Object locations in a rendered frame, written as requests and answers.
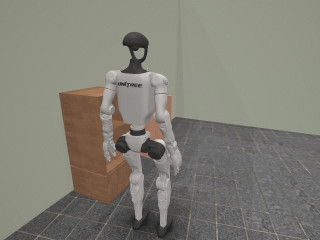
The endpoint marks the robot left forearm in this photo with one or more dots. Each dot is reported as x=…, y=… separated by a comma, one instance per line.
x=107, y=126

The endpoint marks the cupboard door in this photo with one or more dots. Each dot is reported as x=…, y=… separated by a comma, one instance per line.
x=153, y=127

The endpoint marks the left robot shin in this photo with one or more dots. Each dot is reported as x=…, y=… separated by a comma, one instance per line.
x=137, y=194

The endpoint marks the robot torso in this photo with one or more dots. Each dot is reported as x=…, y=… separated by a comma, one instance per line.
x=136, y=104

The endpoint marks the robot right forearm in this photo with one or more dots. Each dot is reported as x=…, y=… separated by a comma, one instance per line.
x=168, y=135

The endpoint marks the robot right upper arm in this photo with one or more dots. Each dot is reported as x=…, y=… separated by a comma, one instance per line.
x=160, y=84

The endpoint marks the robot right hand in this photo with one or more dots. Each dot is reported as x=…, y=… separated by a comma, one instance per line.
x=175, y=160

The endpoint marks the robot left hand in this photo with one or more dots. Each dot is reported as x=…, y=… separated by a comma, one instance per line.
x=109, y=145

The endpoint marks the robot left upper arm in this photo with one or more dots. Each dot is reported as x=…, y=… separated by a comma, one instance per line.
x=109, y=93

